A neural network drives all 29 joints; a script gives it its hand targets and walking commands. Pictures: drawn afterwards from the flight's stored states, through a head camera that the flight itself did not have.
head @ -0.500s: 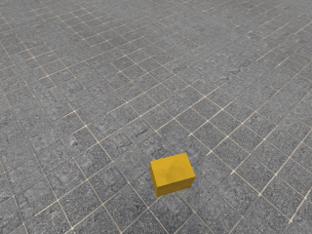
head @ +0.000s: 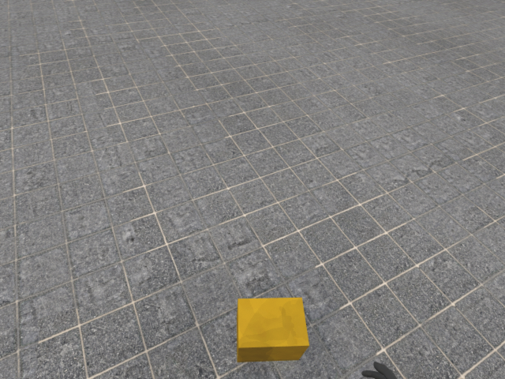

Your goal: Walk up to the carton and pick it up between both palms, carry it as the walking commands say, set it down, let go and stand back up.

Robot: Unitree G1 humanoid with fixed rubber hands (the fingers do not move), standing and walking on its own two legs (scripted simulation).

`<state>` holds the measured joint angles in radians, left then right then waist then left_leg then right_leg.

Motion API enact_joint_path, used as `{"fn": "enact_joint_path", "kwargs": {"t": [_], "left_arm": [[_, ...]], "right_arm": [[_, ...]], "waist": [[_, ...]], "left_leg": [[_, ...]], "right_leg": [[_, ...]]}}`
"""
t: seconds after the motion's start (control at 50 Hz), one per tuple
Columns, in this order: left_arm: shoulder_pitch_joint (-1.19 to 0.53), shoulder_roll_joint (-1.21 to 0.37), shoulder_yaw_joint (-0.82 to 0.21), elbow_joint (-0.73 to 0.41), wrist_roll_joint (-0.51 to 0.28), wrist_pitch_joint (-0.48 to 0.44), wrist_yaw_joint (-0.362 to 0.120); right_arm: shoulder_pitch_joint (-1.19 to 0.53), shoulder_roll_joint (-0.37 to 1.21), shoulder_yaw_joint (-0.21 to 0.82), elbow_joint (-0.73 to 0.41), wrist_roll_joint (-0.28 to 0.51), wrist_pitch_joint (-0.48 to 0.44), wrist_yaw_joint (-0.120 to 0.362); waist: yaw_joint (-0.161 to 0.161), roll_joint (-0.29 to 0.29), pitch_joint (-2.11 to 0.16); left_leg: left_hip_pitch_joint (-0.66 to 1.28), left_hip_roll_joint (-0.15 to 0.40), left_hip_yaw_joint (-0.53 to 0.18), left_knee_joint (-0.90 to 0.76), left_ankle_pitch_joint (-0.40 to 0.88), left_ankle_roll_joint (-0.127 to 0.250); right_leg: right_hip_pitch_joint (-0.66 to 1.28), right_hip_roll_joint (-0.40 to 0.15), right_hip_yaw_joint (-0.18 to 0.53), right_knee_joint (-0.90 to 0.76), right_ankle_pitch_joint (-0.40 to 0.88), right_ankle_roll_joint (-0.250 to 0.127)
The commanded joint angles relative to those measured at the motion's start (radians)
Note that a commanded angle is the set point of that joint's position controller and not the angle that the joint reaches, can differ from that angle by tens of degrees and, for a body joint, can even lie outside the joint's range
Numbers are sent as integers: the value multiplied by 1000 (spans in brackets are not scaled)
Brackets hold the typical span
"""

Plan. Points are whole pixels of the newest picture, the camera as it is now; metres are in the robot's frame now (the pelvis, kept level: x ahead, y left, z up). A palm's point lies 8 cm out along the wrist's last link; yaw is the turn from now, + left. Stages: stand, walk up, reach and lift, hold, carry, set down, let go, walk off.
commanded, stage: walk up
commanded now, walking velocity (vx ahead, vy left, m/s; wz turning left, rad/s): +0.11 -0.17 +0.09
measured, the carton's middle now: (269, 330) +0.41 -0.07 -0.67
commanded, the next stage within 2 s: stand in 0.94 s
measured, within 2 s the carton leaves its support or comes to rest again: neither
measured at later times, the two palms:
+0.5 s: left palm out of the picture +0.13 +0.16 -0.13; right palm out of the picture +0.05 -0.31 -0.14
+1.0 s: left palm out of the picture -0.01 +0.17 -0.14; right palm out of the picture +0.03 -0.27 -0.14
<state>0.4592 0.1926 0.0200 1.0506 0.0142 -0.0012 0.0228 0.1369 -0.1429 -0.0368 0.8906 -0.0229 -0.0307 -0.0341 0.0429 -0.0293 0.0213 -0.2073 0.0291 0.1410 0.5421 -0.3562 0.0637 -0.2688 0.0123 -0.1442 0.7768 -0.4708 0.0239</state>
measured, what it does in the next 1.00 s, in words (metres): steps on the spot: right foot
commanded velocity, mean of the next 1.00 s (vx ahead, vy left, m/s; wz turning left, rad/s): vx -0.04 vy -0.01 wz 0.02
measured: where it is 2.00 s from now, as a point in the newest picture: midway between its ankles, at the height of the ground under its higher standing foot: outside the picture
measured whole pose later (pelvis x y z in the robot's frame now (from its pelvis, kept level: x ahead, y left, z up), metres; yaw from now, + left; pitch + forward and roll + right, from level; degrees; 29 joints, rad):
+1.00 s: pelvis +0.01 -0.05 +0.01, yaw +1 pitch -3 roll +1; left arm 0.31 0.15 0.03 1.11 0.01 0.02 0.03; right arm 0.28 -0.14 -0.02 1.07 -0.01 0.01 -0.03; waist 0.02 0.00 0.04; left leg -0.11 0.01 0.06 0.42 -0.26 0.00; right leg -0.24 -0.05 -0.08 0.42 -0.14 0.00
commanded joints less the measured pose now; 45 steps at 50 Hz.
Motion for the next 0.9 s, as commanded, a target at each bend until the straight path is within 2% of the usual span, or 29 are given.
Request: {"fn": "enact_joint_path", "kwargs": {"t": [0.0,0.02,0.04,0.06,0.08,0.12,0.14,0.18,0.2,0.22,0.24,0.26,0.28,0.3,0.36,0.38,0.4,0.44,0.5,0.58,0.64,0.66,0.7,0.72,0.74,0.76,0.78,0.82,0.88], "left_arm": [[-47,81,27,-85,1,-2,-2],[-39,71,31,-89,2,5,-5],[-26,67,32,-88,-7,14,-6],[-48,45,26,-96,-14,16,-9],[-91,39,24,-101,-16,20,-9],[-128,20,15,-80,-2,26,-1],[-130,24,18,-68,-2,23,2],[-92,40,25,-27,-4,7,5],[-79,75,31,-17,4,-2,9],[-70,133,39,-19,11,-13,11],[-103,152,39,-20,1,-10,10],[-128,145,40,-19,3,-4,15],[-161,138,37,-18,8,1,19],[-193,131,36,-24,10,7,22],[-264,114,32,-42,-1,20,23],[-249,126,37,-39,-7,20,23],[-215,132,39,-29,-10,15,22],[-194,147,47,-17,-10,10,23],[-210,151,56,-18,-7,16,25],[-229,163,66,-31,-4,31,28],[-241,169,67,-43,2,37,27],[-245,163,64,-45,2,40,26],[-266,137,51,-51,5,48,21],[-272,119,42,-52,6,51,17],[-262,102,34,-46,9,51,13],[-237,84,30,-33,9,51,10],[-208,69,28,-20,11,48,7],[-143,43,18,13,6,33,0],[-133,55,11,30,-7,15,4]], "right_arm": [[215,-180,-43,50,-6,-4,-13],[172,-161,-32,42,-8,-7,-13],[97,-142,-24,24,-6,-6,-9],[62,-114,-15,32,-2,-1,-3],[82,-104,-15,60,2,8,-1],[147,-115,-11,113,5,10,-3],[156,-132,-12,131,8,13,-4],[141,-153,-13,150,17,18,-2],[156,-124,-4,152,18,18,0],[196,-78,7,147,16,20,1],[263,-48,14,160,21,30,-5],[274,-62,16,164,23,42,-8],[275,-80,16,170,18,49,-8],[273,-90,13,180,15,51,-7],[284,-100,8,204,14,45,-4],[258,-121,0,202,11,43,-5],[242,-127,-5,197,12,40,-9],[244,-128,-10,194,15,37,-14],[256,-121,-10,187,9,43,-17],[252,-133,-19,165,4,59,-17],[247,-141,-24,148,0,68,-12],[245,-137,-23,143,-3,69,-8],[237,-130,-19,137,-10,68,0],[230,-133,-19,134,-16,64,4],[220,-150,-26,135,-18,63,6],[192,-169,-33,129,-18,60,6],[161,-182,-33,121,-14,56,3],[135,-143,-15,124,-8,45,0],[161,-101,-1,146,3,38,6]], "waist": [[-71,92,-6],[-49,124,0],[-18,198,18],[-1,261,31],[-9,269,41],[-35,226,32],[-34,194,31],[0,141,14],[6,86,-12],[-2,-26,-57],[-17,-164,-102],[-17,-207,-102],[-27,-199,-65],[-38,-172,-40],[-59,-89,2],[-42,-28,34],[-32,4,14],[-31,1,-37],[-38,-7,-66],[-46,4,-44],[-50,1,-34],[-52,-4,-30],[-54,16,18],[-56,51,46],[-52,115,75],[-41,180,112],[-28,179,125],[-6,108,94],[-12,53,110]], "left_leg": [[317,382,-317,-158,981,111],[274,324,-233,-169,1031,77],[199,265,-128,-165,1106,53],[124,184,-34,-178,1077,31],[123,149,-10,-189,1012,34],[164,136,-8,-189,934,58],[160,141,-12,-169,893,57],[113,118,-12,-99,728,19],[52,90,-20,-70,557,-20],[-19,61,-23,-28,280,-53],[-28,31,-41,11,-18,-77],[-8,25,-43,33,-118,-75],[-14,20,-58,38,-140,-72],[-12,25,-70,17,-116,-71],[3,75,-98,-149,93,-76],[-4,83,-117,-151,181,-84],[11,90,-118,-132,249,-89],[14,89,-103,-90,285,-95],[-2,78,-95,-52,221,-92],[-29,75,-104,-10,230,-84],[-47,67,-113,-14,191,-77],[-49,64,-119,-37,143,-73],[-77,79,-171,-165,-8,-55],[-104,101,-222,-255,-123,-40],[-124,130,-272,-343,-231,-30],[-168,166,-315,-407,-265,-19],[-204,182,-316,-413,-226,-3],[-156,161,-252,-380,-146,9],[-97,79,-207,-319,-56,-20]], "right_leg": [[-342,-115,119,237,11,49],[-296,-112,107,217,67,45],[-218,-92,83,201,114,45],[-128,-70,59,114,165,39],[-107,-48,35,52,187,34],[-67,-37,31,-59,197,19],[-34,-33,22,-123,232,15],[98,-31,-6,-310,398,10],[192,-78,16,-336,594,3],[283,-193,104,-307,870,-12],[303,-279,225,-316,1050,-95],[269,-304,290,-367,973,-134],[237,-293,290,-404,869,-140],[206,-280,274,-425,784,-136],[142,-216,191,-430,471,-76],[145,-198,182,-389,568,-69],[158,-199,176,-360,697,-69],[195,-211,169,-318,847,-80],[177,-224,181,-314,800,-99],[94,-242,185,-317,689,-103],[52,-254,190,-345,526,-93],[36,-251,190,-368,418,-86],[-11,-199,157,-415,84,-46],[-26,-152,112,-400,4,-20],[-31,-111,62,-340,32,-3],[-7,-77,22,-246,129,11],[25,-79,41,-195,170,14],[82,-83,75,-260,233,3],[104,-105,124,-411,276,-13]]}}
